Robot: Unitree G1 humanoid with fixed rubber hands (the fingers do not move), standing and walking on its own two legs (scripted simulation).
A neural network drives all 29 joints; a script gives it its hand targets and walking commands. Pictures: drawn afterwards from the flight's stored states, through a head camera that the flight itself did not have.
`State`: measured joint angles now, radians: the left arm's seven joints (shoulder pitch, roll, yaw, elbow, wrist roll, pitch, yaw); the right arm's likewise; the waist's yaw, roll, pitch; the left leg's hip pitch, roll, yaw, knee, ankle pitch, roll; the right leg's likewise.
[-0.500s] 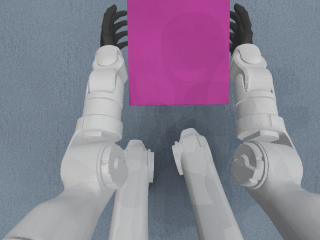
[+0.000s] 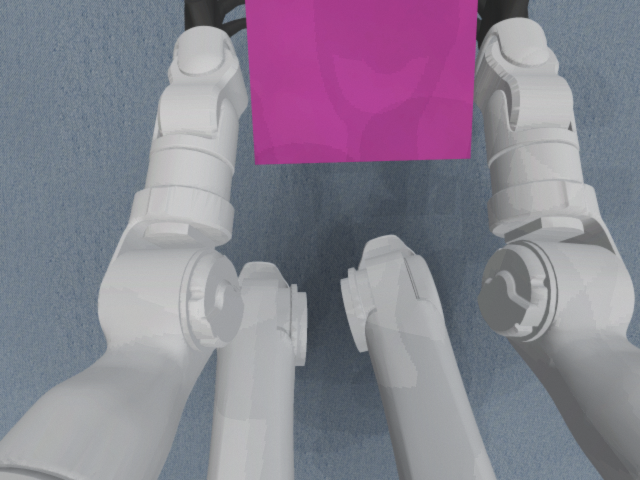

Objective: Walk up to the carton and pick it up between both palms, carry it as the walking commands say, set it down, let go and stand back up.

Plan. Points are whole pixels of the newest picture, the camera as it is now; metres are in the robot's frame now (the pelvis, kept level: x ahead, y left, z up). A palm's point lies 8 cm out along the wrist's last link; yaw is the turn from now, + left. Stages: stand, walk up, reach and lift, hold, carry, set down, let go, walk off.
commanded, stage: set down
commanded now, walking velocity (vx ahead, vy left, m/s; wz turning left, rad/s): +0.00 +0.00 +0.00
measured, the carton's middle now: (349, 46) +0.53 -0.09 -0.22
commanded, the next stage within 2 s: none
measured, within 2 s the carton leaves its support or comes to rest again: rests again in 1.08 s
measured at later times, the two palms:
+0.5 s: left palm (216, 39) +0.55 +0.04 -0.17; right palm (488, 29) +0.50 -0.23 -0.16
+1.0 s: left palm (218, 46) +0.55 +0.05 -0.19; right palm (477, 39) +0.50 -0.23 -0.19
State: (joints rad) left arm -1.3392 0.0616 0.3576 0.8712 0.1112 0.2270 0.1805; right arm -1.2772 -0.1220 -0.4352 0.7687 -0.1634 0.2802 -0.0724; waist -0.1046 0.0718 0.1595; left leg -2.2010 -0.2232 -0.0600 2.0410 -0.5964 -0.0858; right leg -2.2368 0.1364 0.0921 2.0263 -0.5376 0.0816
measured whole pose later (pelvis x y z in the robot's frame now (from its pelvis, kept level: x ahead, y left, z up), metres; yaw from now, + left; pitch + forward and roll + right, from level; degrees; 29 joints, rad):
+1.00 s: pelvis +0.01 +0.00 -0.03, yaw +0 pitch +39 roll +0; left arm -1.40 0.12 0.26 1.00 0.05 0.18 0.20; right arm -1.32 -0.16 -0.42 0.87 -0.13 0.23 -0.06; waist -0.12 0.07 0.28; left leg -2.21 -0.22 -0.05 2.16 -0.64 -0.07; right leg -2.23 0.08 0.05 2.15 -0.59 0.06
